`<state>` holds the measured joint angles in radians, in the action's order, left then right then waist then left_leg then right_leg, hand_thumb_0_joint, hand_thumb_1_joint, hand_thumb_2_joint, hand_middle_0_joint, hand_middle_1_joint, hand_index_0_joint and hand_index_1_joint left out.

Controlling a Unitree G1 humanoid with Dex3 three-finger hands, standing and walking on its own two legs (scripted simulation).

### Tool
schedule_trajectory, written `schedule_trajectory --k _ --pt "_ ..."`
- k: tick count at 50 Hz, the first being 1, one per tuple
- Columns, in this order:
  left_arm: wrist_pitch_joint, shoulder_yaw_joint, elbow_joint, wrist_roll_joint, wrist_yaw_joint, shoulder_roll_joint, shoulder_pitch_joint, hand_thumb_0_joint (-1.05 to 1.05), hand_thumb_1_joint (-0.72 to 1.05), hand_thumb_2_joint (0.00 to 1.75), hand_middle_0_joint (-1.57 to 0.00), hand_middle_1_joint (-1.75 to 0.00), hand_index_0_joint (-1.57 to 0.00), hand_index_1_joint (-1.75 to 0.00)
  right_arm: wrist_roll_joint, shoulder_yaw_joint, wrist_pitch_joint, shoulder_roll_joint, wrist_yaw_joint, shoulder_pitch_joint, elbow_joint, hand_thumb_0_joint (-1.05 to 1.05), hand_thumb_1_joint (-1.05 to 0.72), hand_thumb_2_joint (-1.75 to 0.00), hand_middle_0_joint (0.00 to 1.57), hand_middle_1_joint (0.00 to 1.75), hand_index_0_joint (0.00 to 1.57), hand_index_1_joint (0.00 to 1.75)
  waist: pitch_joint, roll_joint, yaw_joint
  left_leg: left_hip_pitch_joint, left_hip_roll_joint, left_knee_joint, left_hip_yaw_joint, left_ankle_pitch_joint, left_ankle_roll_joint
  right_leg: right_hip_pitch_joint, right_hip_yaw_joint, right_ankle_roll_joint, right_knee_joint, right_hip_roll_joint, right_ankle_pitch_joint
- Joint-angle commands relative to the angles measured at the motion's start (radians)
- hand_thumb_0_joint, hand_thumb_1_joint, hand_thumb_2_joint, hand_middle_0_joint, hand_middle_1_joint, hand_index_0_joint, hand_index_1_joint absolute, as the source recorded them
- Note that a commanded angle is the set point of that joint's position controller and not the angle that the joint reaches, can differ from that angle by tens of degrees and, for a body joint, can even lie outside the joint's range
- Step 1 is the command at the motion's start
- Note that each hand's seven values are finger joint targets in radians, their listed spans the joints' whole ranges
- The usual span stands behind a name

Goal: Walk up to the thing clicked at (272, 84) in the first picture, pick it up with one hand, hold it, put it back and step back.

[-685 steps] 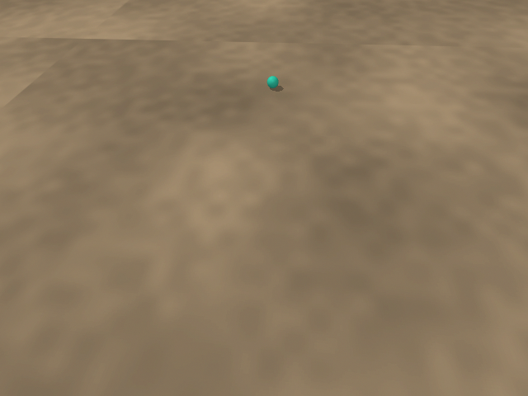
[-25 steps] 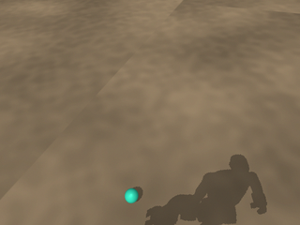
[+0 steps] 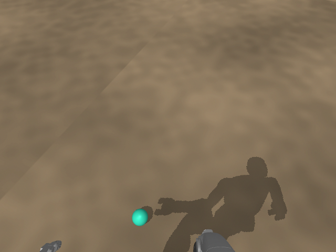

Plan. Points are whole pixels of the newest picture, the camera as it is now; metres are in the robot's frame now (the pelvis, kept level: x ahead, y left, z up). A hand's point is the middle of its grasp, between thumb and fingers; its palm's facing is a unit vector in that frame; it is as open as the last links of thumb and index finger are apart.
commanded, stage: walk up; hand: left
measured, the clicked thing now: (140, 217) +0.37 +0.17 -0.72
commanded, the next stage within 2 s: none
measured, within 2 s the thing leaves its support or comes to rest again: neither
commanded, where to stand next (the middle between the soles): +0.01 -0.01 m, yaw -2 degrees
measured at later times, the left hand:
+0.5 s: hand out of the picture +0.03 +0.27 -0.17, palm faces +0.07 -0.91 -0.40, open 7.4 cm
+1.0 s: hand out of the picture -0.16 +0.24 -0.12, palm faces +0.02 -0.89 -0.46, open 7.4 cm
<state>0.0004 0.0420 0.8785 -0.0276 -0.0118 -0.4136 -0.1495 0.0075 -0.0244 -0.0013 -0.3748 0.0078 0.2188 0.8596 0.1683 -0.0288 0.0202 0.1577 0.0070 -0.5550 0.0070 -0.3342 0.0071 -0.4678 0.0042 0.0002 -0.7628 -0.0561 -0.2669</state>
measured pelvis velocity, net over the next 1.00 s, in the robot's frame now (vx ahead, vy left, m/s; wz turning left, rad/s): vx -0.16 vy -0.06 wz -0.02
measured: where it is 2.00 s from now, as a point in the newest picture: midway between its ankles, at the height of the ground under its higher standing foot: outside the picture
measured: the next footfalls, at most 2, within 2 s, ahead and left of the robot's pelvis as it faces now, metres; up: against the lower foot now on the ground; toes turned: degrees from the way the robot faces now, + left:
right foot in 0.06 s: +0.15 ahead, -0.12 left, +0.00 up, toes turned -2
left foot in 0.44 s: -0.08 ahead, +0.11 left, +0.00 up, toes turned +4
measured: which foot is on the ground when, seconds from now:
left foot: down 0.00-0.08, up 0.10-0.42, down 0.44-0.90, up 0.92-1.00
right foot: up 0.00-0.04, down 0.06-0.48, up 0.50-0.86, down 0.88-1.00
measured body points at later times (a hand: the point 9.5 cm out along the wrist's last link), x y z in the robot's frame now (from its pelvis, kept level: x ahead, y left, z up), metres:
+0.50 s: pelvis -0.11 +0.00 -0.04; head -0.06 +0.01 +0.41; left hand +0.02 +0.32 -0.14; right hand -0.04 -0.33 -0.15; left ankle -0.12 +0.11 -0.73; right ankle +0.10 -0.12 -0.72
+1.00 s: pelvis -0.16 -0.06 +0.01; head -0.18 -0.08 +0.45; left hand -0.16 +0.28 -0.09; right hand -0.09 -0.39 -0.12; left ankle -0.12 +0.09 -0.68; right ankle -0.17 -0.16 -0.73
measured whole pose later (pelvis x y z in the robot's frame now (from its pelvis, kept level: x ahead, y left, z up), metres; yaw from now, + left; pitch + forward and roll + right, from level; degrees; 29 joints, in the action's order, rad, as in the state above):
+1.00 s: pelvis -0.16 -0.06 +0.01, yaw -1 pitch -4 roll +0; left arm 0.06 0.07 0.94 0.03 0.02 -0.41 -0.41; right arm 0.03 -0.08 0.06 -0.45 -0.06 0.28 0.89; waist 0.01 0.07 -0.03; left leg 0.43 0.01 -0.95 0.10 -0.42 0.01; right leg -0.14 -0.02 0.03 -0.51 0.02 -0.34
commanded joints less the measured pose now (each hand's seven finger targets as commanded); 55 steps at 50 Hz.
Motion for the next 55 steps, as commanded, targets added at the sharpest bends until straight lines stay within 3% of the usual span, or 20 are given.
schedule_trajectory --k 1,3,4,5,11,17,22,23,24,25,26,29,33,40,44,45,46,47,50,55 --pt "0.01 0.054 -0.003 0.014 -0.021 -0.173 -0.101 0.0 0.9 0.9 -0.2 -0.3 -0.2 -0.3 -0.034 -0.069 0.03 -0.223 0.012 -0.08 -0.094 0.0 -0.9 -0.9 0.2 0.3 0.2 0.3 -0.199 0.144 -0.046 0.144 -0.076 -0.12 0.029 0.517 0.099 0.31 -0.075 0.02 0.224 0.071 0.237" --pt "0.021 0.075 -0.012 0.037 -0.026 -0.251 -0.111 0.0 0.9 0.9 -0.2 -0.3 -0.2 -0.3 -0.05 -0.05 0.038 -0.168 0.01 -0.019 -0.088 0.0 -0.9 -0.9 0.2 0.3 0.2 0.3 -0.268 -0.106 -0.066 0.236 0.02 -0.374 0.018 0.146 0.04 0.411 0.126 0.079 0.306 -0.128 0.584" --pt "0.024 0.074 -0.043 0.038 -0.027 -0.27 -0.091 0.0 0.9 0.9 -0.2 -0.3 -0.2 -0.3 -0.047 -0.039 0.05 -0.14 0.014 0.071 -0.07 0.0 -0.9 -0.9 0.2 0.3 0.2 0.3 -0.301 -0.189 -0.046 0.293 0.112 -0.549 0.062 -0.286 0.014 0.438 0.365 0.174 0.346 -0.317 0.767" --pt "0.017 0.071 -0.07 0.038 -0.031 -0.281 -0.032 0.0 0.9 0.9 -0.2 -0.3 -0.2 -0.3 -0.037 -0.06 0.069 -0.19 0.029 0.113 -0.048 0.0 -0.9 -0.9 0.2 0.3 0.2 0.3 -0.305 -0.157 -0.033 0.259 0.091 -0.683 0.138 -0.355 0.013 0.355 0.415 0.278 0.34 -0.385 0.76" --pt "-0.008 0.073 -0.132 0.056 -0.042 -0.201 0.069 0.0 0.9 0.9 -0.2 -0.3 -0.2 -0.3 -0.022 -0.082 0.085 -0.235 0.024 0.101 -0.037 0.0 -0.9 -0.9 0.2 0.3 0.2 0.3 -0.314 -0.133 -0.032 0.316 0.098 -0.873 0.153 -0.162 -0.031 0.255 0.193 0.211 0.307 -0.211 0.315" --pt "-0.04 0.083 -0.159 0.081 -0.037 -0.181 0.083 0.0 0.9 0.9 -0.2 -0.3 -0.2 -0.3 -0.014 -0.061 0.062 -0.213 0.025 0.081 -0.023 0.0 -0.9 -0.9 0.2 0.3 0.2 0.3 -0.28 -0.241 -0.059 0.308 0.051 -0.449 0.034 -0.198 -0.056 0.322 0.138 0.199 0.346 -0.183 0.037" --pt "-0.062 0.093 -0.126 0.055 -0.026 -0.241 0.107 0.0 0.9 0.9 -0.2 -0.3 -0.2 -0.3 0.026 -0.093 0.07 -0.249 -0.013 0.232 0.072 0.0 -0.9 -0.9 0.2 0.3 0.2 0.3 -0.249 -0.15 0.016 -0.05 0.01 -0.059 -0.014 -0.106 0.036 -0.054 0.177 0.067 0.338 -0.204 -0.345" --pt "-0.06 0.08 -0.126 0.05 -0.033 -0.204 0.097 0.0 0.9 0.9 -0.2 -0.3 -0.2 -0.3 0.044 -0.1 0.079 -0.272 -0.028 0.216 0.058 0.0 -0.9 -0.9 0.2 0.3 0.2 0.3 -0.179 0.033 0.031 -0.029 -0.054 0.006 0.145 -0.227 0.089 -0.229 0.112 0.022 0.148 -0.109 -0.442" --pt "-0.052 0.072 -0.116 0.029 -0.042 -0.149 0.053 0.0 0.9 0.9 -0.2 -0.3 -0.2 -0.3 0.059 -0.102 0.086 -0.355 -0.035 0.065 -0.021 0.0 -0.9 -0.9 0.2 0.3 0.2 0.3 -0.094 0.425 0.013 0.257 -0.321 0.309 0.558 -0.546 0.202 -0.282 -0.081 0.0 -0.284 0.119 -0.371" --pt "-0.044 0.116 -0.119 0.048 -0.057 -0.245 0.166 0.0 0.9 0.9 -0.2 -0.3 -0.2 -0.3 0.048 -0.119 0.079 -0.439 -0.028 -0.071 -0.064 0.0 -0.9 -0.9 0.2 0.3 0.2 0.3 0.027 0.449 0.058 0.615 -0.435 0.464 0.7 -0.642 0.333 -0.103 0.077 -0.006 -0.501 0.132 -0.397" --pt "-0.041 0.123 -0.093 0.041 -0.048 -0.26 0.132 0.0 0.9 0.9 -0.2 -0.3 -0.2 -0.3 0.054 -0.108 0.061 -0.398 -0.016 -0.186 -0.089 0.0 -0.9 -0.9 0.2 0.3 0.2 0.3 0.073 0.353 0.001 0.707 -0.43 0.449 0.651 -0.532 0.32 -0.01 0.163 -0.002 -0.616 0.119 -0.325" --pt "-0.047 0.108 0.016 0.022 -0.011 -0.199 -0.091 0.0 0.9 0.9 -0.2 -0.3 -0.2 -0.3 0.061 -0.074 0.012 -0.265 0.008 -0.172 -0.057 0.0 -0.9 -0.9 0.2 0.3 0.2 0.3 -0.092 0.144 -0.097 0.369 -0.155 0.281 0.251 -0.31 0.083 -0.063 0.165 0.02 -0.597 0.185 -0.095" --pt "-0.005 0.103 -0.024 0.054 0.033 -0.217 -0.1 0.0 0.9 0.9 -0.2 -0.3 -0.2 -0.3 0.039 -0.119 -0.016 -0.308 -0.018 0.01 -0.036 0.0 -0.9 -0.9 0.2 0.3 0.2 0.3 -0.238 0.222 0.018 -0.198 -0.251 0.27 0.395 -0.492 0.177 -0.221 0.047 -0.045 -0.301 0.101 -0.167" --pt "0.053 0.075 -0.036 0.053 0.047 -0.194 -0.06 0.0 0.9 0.9 -0.2 -0.3 -0.2 -0.3 0.043 -0.121 -0.022 -0.329 -0.031 0.144 -0.027 0.0 -0.9 -0.9 0.2 0.3 0.2 0.3 -0.133 0.22 0.083 -0.163 -0.274 0.261 0.322 -0.27 0.244 -0.031 0.003 0.009 0.112 0.079 -0.331" --pt "0.057 0.103 0.121 0.048 0.033 -0.208 -0.527 0.0 0.9 0.9 -0.2 -0.3 -0.2 -0.3 0.038 -0.107 0.014 -0.28 -0.049 -0.139 -0.126 0.0 -0.9 -0.9 0.2 0.3 0.2 0.3 -0.133 0.107 -0.181 0.399 -0.109 0.007 0.067 -0.434 0.107 0.578 -0.09 0.03 0.431 0.095 -0.07" --pt "0.059 0.127 0.125 0.054 0.019 -0.296 -0.595 0.0 0.9 0.9 -0.2 -0.3 -0.2 -0.3 0.031 -0.083 0.018 -0.186 -0.048 -0.141 -0.154 0.0 -0.9 -0.9 0.2 0.3 0.2 0.3 -0.11 -0.165 -0.207 0.601 0.011 -0.33 -0.038 -0.391 0.052 0.619 0.266 0.042 0.543 -0.089 -0.303" --pt "0.066 0.129 0.05 0.065 0.006 -0.351 -0.433 0.0 0.9 0.9 -0.2 -0.3 -0.2 -0.3 0.02 -0.077 0.026 -0.177 -0.046 -0.134 -0.173 0.0 -0.9 -0.9 0.2 0.3 0.2 0.3 -0.016 -0.148 -0.134 0.718 0.046 -0.497 0.083 -0.209 -0.005 0.419 0.64 0.089 0.675 -0.312 -0.668" --pt "0.069 0.133 0.002 0.065 0.003 -0.391 -0.306 0.0 0.9 0.9 -0.2 -0.3 -0.2 -0.3 0.015 -0.101 0.022 -0.261 -0.05 -0.115 -0.15 0.0 -0.9 -0.9 0.2 0.3 0.2 0.3 0.062 -0.067 -0.093 0.645 0.005 -0.506 0.186 -0.123 -0.004 0.258 0.728 0.139 0.747 -0.386 -0.823" --pt "0.106 0.106 -0.032 0.052 -0.002 -0.302 -0.171 0.0 0.9 0.9 -0.2 -0.3 -0.2 -0.3 -0.007 -0.119 0.007 -0.288 -0.073 0.03 -0.05 0.0 -0.9 -0.9 0.2 0.3 0.2 0.3 0.091 -0.013 0.013 0.574 -0.005 -0.509 0.215 0.062 -0.011 0.284 0.388 0.068 0.701 -0.207 -0.509" --pt "0.115 0.098 -0.033 0.05 -0.013 -0.235 -0.213 0.0 0.9 0.9 -0.2 -0.3 -0.2 -0.3 -0.006 -0.104 0.008 -0.241 -0.091 0.085 -0.027 0.0 -0.9 -0.9 0.2 0.3 0.2 0.3 0.022 -0.106 -0.002 0.462 0.015 -0.472 0.145 0.219 -0.033 0.283 0.127 0.035 0.65 -0.125 -0.216"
